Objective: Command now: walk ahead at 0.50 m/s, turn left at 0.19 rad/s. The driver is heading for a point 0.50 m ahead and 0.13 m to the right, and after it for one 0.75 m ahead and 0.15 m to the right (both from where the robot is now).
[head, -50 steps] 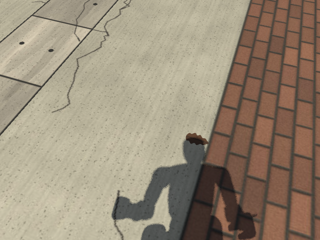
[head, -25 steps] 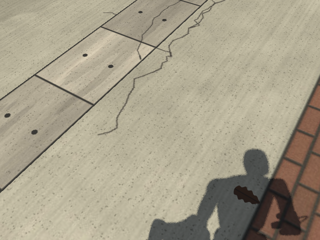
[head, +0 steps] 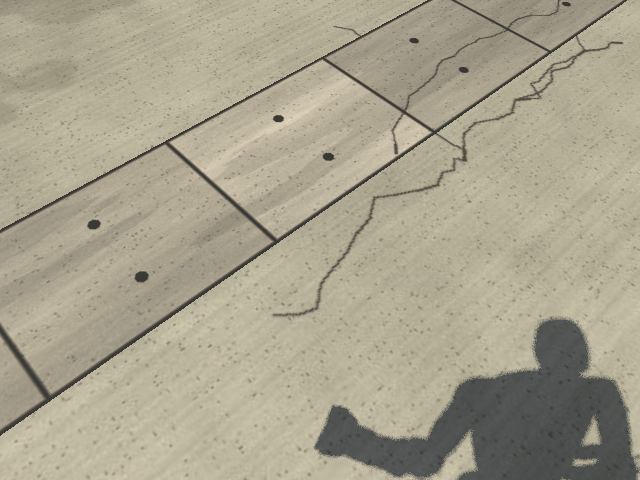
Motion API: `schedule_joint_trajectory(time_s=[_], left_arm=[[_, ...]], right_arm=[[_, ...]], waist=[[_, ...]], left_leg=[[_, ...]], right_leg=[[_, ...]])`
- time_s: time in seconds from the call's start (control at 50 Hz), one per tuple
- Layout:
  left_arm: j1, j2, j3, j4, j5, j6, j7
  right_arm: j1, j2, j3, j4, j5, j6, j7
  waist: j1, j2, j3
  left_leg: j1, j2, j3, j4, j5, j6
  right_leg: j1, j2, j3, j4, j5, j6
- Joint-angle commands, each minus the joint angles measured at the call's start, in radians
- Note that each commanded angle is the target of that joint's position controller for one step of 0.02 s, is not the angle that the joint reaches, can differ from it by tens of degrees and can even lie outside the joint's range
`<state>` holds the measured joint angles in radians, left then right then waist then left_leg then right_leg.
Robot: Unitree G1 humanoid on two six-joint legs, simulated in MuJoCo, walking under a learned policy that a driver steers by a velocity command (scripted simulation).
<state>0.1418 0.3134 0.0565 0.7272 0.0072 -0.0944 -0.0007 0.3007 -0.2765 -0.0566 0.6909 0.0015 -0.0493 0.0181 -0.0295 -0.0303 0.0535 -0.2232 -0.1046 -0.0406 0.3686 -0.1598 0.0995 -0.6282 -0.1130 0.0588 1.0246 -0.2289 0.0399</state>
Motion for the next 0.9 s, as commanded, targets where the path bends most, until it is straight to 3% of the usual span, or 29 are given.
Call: schedule_joint_trajectory(time_s=[0.02,0.1,0.2,0.24,0.26,0.28,0.3,0.32,0.34,0.36,0.38,0.4,0.42,0.44,0.46,0.5,0.54,0.6,0.66,0.72,0.74,0.76,0.78,0.8,0.82,0.84,0.86,0.9], left_arm=[[0.02,0.05,0.007,-0.033,-0.001,0.007,-0.002],[-0.092,0.034,-0.006,-0.053,-0.021,-0.001,-0.02],[-0.166,0.045,-0.007,-0.093,-0.031,-0.004,-0.051],[-0.156,0.048,-0.005,-0.104,-0.028,-0.005,-0.064],[-0.124,0.059,0.0,-0.102,-0.025,-0.004,-0.066],[-0.066,0.08,0.011,-0.091,-0.021,0.0,-0.065],[0.053,0.114,0.033,-0.063,-0.018,0.003,-0.059],[0.199,0.168,0.057,-0.037,-0.02,0.007,-0.049],[0.295,0.278,0.084,-0.038,-0.016,0.009,-0.04],[0.317,0.207,0.065,-0.029,-0.033,0.01,-0.041],[0.277,0.157,0.049,-0.036,-0.03,0.014,-0.035],[0.22,0.14,0.044,-0.052,-0.025,0.018,-0.031],[0.165,0.122,0.037,-0.063,-0.022,0.022,-0.028],[0.13,0.1,0.027,-0.078,-0.013,0.022,-0.025],[0.099,0.103,0.027,-0.093,-0.006,0.025,-0.022],[0.082,0.123,0.034,-0.094,-0.005,0.025,-0.011],[0.088,0.154,0.045,-0.084,-0.011,0.032,0.003],[0.129,0.156,0.05,-0.06,-0.031,0.064,0.025],[0.161,0.148,0.051,-0.047,-0.034,0.091,0.038],[0.124,0.13,0.05,-0.065,-0.025,0.103,0.046],[0.093,0.117,0.046,-0.078,-0.026,0.105,0.046],[0.101,0.075,0.033,-0.097,-0.016,0.101,0.042],[0.252,0.009,0.013,-0.086,0.003,0.094,0.038],[0.351,0.06,0.011,-0.072,-0.016,0.093,0.032],[0.32,0.127,0.028,-0.039,-0.02,0.105,0.034],[0.227,0.14,0.034,-0.04,-0.019,0.124,0.04],[0.191,0.119,0.031,-0.035,-0.012,0.143,0.045],[0.158,0.067,0.017,-0.045,-0.001,0.154,0.043]], right_arm=[[-0.032,-0.143,-0.034,-0.053,-0.001,-0.028,-0.017],[0.012,-0.163,-0.032,-0.009,-0.002,-0.034,-0.018],[0.053,-0.173,-0.038,0.052,0.0,-0.024,-0.017],[0.047,-0.182,-0.043,0.062,0.004,-0.013,-0.024],[0.029,-0.191,-0.046,0.059,0.003,-0.008,-0.028],[0.017,-0.202,-0.049,0.054,0.002,-0.002,-0.033],[-0.003,-0.203,-0.047,0.047,0.002,0.008,-0.04],[-0.001,-0.186,-0.037,0.033,-0.005,0.009,-0.05],[0.098,-0.097,-0.005,-0.012,-0.022,-0.014,-0.04],[0.078,-0.092,0.006,-0.001,-0.021,-0.044,-0.025],[-0.004,-0.156,-0.009,-0.026,0.017,-0.07,-0.006],[-0.073,-0.156,-0.004,-0.047,0.027,-0.084,-0.002],[-0.106,-0.151,-0.006,-0.054,0.007,-0.089,-0.005],[-0.104,-0.157,-0.014,-0.054,-0.011,-0.083,-0.011],[-0.092,-0.151,-0.016,-0.058,-0.017,-0.073,-0.014],[-0.054,-0.128,-0.012,-0.05,-0.025,-0.052,-0.023],[-0.084,-0.102,-0.003,-0.058,-0.028,-0.041,-0.034],[-0.173,-0.078,0.006,-0.071,-0.019,-0.036,-0.032],[-0.247,-0.092,0.0,-0.092,-0.007,-0.035,-0.021],[-0.206,-0.134,-0.02,-0.081,-0.012,-0.046,-0.016],[-0.161,-0.137,-0.025,-0.07,-0.017,-0.054,-0.018],[-0.113,-0.173,-0.032,-0.069,-0.033,-0.059,-0.025],[-0.108,-0.212,-0.031,-0.082,-0.056,-0.05,-0.033],[-0.054,-0.185,-0.034,-0.052,-0.039,-0.03,-0.028],[-0.089,-0.121,-0.017,-0.07,-0.019,-0.024,-0.023],[-0.127,-0.08,-0.001,-0.074,-0.02,-0.016,-0.018],[-0.168,-0.053,0.014,-0.07,-0.023,-0.008,-0.009],[-0.234,-0.08,0.009,-0.06,-0.018,0.011,-0.001]], waist=[[0.016,0.089,-0.069],[-0.044,0.095,-0.022],[-0.068,0.076,0.031],[-0.051,0.083,0.019],[-0.029,0.096,-0.009],[0.003,0.113,-0.061],[0.071,0.103,-0.136],[0.139,0.064,-0.227],[0.105,-0.16,-0.364],[0.122,-0.195,-0.444],[0.14,-0.126,-0.317],[0.126,-0.037,-0.212],[0.091,0.033,-0.127],[0.058,0.028,-0.093],[0.032,-0.006,-0.071],[0.004,-0.018,-0.074],[0.007,-0.019,-0.08],[0.048,-0.05,-0.129],[0.073,-0.07,-0.138],[0.037,-0.093,-0.138],[0.004,-0.09,-0.146],[-0.005,-0.025,-0.223],[0.069,0.213,-0.319],[0.076,0.345,-0.399],[0.054,0.196,-0.342],[0.036,0.123,-0.269],[0.044,0.098,-0.213],[0.074,0.159,-0.114]], left_leg=[[0.041,0.247,-0.144,-0.175,0.307,0.156],[0.068,0.253,-0.079,-0.213,0.168,0.114],[0.273,0.336,-0.051,-0.179,0.226,0.102],[0.336,0.354,-0.027,-0.123,0.37,0.081],[0.346,0.348,-0.005,-0.071,0.53,0.066],[0.351,0.337,0.015,0.013,0.724,0.051],[0.322,0.301,0.057,0.18,0.866,0.026],[0.16,0.265,0.089,0.414,0.76,-0.013],[-0.258,0.101,0.107,0.824,0.209,-0.096],[-0.463,0.009,-0.042,0.975,-0.389,-0.108],[-0.563,0.082,-0.099,1.012,-0.338,-0.089],[-0.566,0.128,-0.078,0.954,-0.259,-0.077],[-0.536,0.161,-0.062,0.851,-0.208,-0.08],[-0.473,0.187,-0.06,0.779,-0.169,-0.09],[-0.427,0.187,-0.052,0.749,-0.159,-0.108],[-0.371,0.176,-0.023,0.679,-0.156,-0.152],[-0.328,0.139,0.006,0.539,-0.065,-0.182],[-0.231,0.078,0.01,0.328,0.151,-0.191],[-0.213,0.048,-0.026,0.193,0.195,-0.182],[-0.184,0.062,-0.073,0.104,0.147,-0.144],[-0.112,0.082,-0.062,0.028,0.227,-0.121],[0.064,0.196,-0.131,0.024,0.421,-0.068],[0.319,0.425,-0.357,0.097,0.865,0.07],[0.397,0.57,-0.618,0.067,0.729,0.22],[0.312,0.499,-0.594,0.036,0.503,0.2],[0.229,0.421,-0.469,0.03,0.362,0.147],[0.13,0.363,-0.396,0.005,0.252,0.113],[-0.048,0.26,-0.291,-0.052,0.13,0.068]], right_leg=[[-0.008,-0.018,-0.02,-0.147,0.189,0.021],[0.025,0.01,-0.042,-0.364,0.4,-0.006],[-0.082,0.038,-0.026,-0.461,0.298,-0.065],[-0.073,0.059,-0.04,-0.477,0.207,-0.094],[-0.015,0.085,-0.066,-0.48,0.161,-0.111],[0.081,0.122,-0.102,-0.472,0.121,-0.13],[0.248,0.168,-0.137,-0.497,0.135,-0.156],[0.511,0.122,-0.041,-0.497,0.191,-0.202],[0.908,-0.137,0.444,-0.521,0.105,-0.387],[1.037,-0.215,0.765,-0.685,-0.021,-0.449],[0.961,-0.191,0.644,-0.712,-0.105,-0.393],[0.819,-0.153,0.524,-0.726,-0.08,-0.357],[0.67,-0.117,0.439,-0.747,0.008,-0.336],[0.572,-0.083,0.379,-0.773,0.101,-0.324],[0.5,-0.064,0.351,-0.785,0.245,-0.328],[0.41,-0.041,0.255,-0.766,0.576,-0.337],[0.346,0.009,0.17,-0.74,0.711,-0.309],[0.331,0.068,0.141,-0.688,0.634,-0.235],[0.392,0.053,0.23,-0.635,0.483,-0.206],[0.475,0.034,0.346,-0.529,0.411,-0.183],[0.469,0.062,0.345,-0.46,0.37,-0.158],[0.412,0.12,0.303,-0.309,0.244,-0.12],[0.229,0.241,0.191,-0.08,-0.335,-0.061],[0.095,0.243,0.133,0.109,-0.519,-0.021],[0.087,0.193,0.16,0.19,-0.45,0.011],[0.087,0.174,0.136,0.209,-0.383,0.032],[0.11,0.149,0.115,0.157,-0.352,0.042],[0.225,0.118,0.042,-0.087,-0.297,0.051]])
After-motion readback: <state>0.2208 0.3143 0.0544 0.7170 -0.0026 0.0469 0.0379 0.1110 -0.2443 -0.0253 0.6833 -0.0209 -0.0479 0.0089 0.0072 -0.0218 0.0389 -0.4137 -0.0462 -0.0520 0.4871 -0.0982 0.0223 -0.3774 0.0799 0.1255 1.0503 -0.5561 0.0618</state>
